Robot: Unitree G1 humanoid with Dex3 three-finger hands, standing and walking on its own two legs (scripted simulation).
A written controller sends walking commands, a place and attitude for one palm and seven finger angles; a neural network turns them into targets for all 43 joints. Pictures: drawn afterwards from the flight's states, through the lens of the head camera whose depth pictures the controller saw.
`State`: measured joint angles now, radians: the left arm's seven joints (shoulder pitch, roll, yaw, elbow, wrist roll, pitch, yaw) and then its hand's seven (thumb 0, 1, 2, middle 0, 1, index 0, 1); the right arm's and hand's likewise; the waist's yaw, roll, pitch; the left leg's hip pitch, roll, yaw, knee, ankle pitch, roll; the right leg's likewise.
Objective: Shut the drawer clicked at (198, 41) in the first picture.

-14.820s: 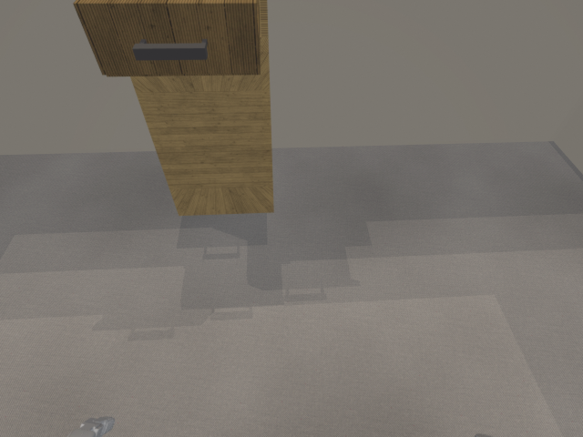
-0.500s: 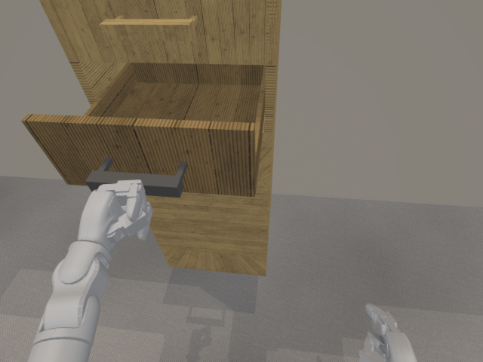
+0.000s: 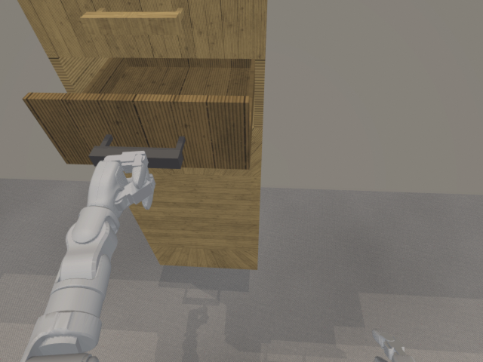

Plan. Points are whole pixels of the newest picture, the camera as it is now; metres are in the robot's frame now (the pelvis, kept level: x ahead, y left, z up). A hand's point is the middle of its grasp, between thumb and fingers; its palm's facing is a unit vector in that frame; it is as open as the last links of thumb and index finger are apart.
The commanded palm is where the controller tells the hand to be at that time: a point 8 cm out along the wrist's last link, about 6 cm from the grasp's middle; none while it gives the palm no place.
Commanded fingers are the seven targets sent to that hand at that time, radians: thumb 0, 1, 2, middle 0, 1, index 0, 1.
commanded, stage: push the drawer shut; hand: left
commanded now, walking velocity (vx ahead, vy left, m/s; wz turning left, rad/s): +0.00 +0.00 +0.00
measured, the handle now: (140, 148) +0.45 +0.20 +0.12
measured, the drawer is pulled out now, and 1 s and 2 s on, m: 0.14 0.02 0.00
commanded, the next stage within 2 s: pull the fist back off the drawer in 1.42 s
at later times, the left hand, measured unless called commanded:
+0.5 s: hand (157, 160) +0.42 +0.17 +0.12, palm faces -0.02 -1.00 -0.03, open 3.1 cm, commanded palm +0.42 +0.22 +0.12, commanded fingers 0.00 0.90 0.90 -1.40 -1.60 -1.40 -1.60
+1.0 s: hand (166, 136) +0.48 +0.16 +0.12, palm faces -0.02 -1.00 -0.02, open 3.3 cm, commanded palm +0.48 +0.21 +0.12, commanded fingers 0.00 0.90 0.90 -1.40 -1.60 -1.40 -1.60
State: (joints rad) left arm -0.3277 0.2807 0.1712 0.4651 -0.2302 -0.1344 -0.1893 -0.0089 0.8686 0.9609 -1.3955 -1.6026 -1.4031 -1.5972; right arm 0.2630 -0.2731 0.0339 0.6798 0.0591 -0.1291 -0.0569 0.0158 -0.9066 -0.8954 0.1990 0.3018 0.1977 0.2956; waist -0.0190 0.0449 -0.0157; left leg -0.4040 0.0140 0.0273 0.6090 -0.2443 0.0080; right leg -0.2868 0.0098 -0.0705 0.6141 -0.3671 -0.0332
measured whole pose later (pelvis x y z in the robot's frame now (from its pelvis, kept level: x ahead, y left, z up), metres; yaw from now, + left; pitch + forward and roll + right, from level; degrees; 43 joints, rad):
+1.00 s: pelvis +0.00 +0.00 -0.01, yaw -1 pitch +10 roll -1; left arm -0.84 0.42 0.30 1.09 -0.15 -0.26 -0.21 0.02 0.88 0.97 -1.40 -1.60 -1.40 -1.60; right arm 0.38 -0.28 0.02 0.72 0.03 -0.04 -0.03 0.01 -0.91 -0.90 0.20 0.30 0.20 0.30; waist -0.11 0.03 -0.04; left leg -0.59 0.04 0.03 0.70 -0.28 0.01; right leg -0.47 0.03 -0.06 0.68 -0.38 -0.03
